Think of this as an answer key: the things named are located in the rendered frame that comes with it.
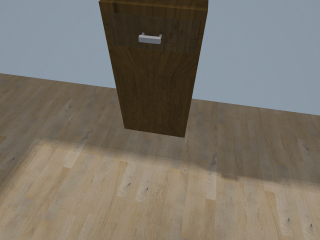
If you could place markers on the cabinet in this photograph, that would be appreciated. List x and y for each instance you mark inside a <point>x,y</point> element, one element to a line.
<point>155,87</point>

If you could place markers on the drawer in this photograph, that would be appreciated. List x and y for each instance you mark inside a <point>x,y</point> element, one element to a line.
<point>178,35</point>

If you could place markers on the handle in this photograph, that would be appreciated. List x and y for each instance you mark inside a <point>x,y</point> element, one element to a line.
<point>149,39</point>

